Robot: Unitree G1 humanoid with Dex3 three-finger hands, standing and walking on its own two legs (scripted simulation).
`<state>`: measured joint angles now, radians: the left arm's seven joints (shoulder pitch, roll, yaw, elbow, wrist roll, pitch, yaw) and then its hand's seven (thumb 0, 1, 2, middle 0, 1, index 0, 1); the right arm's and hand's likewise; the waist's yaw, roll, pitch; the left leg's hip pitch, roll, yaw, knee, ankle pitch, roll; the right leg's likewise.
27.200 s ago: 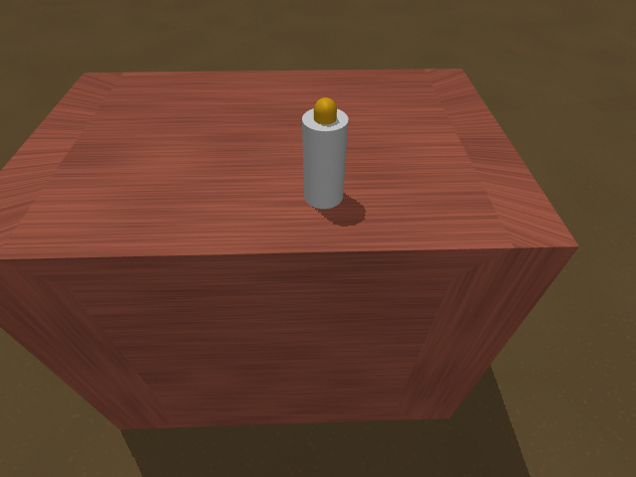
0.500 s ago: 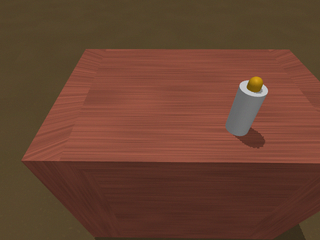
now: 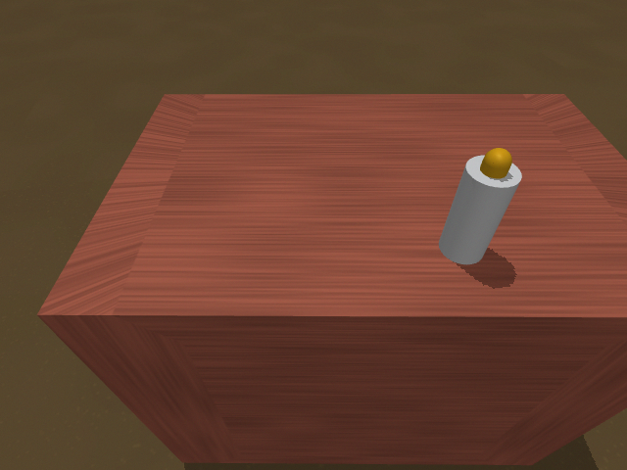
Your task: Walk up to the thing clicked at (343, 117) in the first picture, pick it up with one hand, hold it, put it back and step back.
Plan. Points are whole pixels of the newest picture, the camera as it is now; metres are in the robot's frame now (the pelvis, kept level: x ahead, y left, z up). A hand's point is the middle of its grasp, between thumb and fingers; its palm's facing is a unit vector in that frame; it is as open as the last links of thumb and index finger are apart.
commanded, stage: stand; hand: right
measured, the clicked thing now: (478, 205) +0.45 -0.23 +0.11
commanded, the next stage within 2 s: none
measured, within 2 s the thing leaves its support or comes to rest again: neither
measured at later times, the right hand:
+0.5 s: hand out of the picture +0.07 -0.25 -0.16, palm faces -0.04 +0.94 -0.34, open 7.4 cm
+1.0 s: hand out of the picture +0.08 -0.25 -0.16, palm faces -0.03 +0.94 -0.34, open 7.4 cm
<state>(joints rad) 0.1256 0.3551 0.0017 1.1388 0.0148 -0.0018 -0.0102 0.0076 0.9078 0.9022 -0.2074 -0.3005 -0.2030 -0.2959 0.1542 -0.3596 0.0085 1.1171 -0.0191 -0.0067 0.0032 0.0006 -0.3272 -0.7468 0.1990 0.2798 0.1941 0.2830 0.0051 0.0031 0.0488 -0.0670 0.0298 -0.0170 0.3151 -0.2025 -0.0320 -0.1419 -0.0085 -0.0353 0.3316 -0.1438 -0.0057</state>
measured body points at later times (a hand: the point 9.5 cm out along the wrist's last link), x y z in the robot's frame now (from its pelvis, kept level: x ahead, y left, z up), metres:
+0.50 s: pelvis +0.00 +0.00 +0.00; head +0.01 +0.00 +0.45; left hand +0.08 +0.30 -0.13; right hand +0.07 -0.30 -0.13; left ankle -0.02 +0.14 -0.75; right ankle +0.03 -0.11 -0.75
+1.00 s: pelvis +0.01 +0.00 +0.00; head +0.02 +0.00 +0.45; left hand +0.09 +0.30 -0.13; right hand +0.08 -0.30 -0.13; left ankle -0.02 +0.14 -0.75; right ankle +0.03 -0.11 -0.75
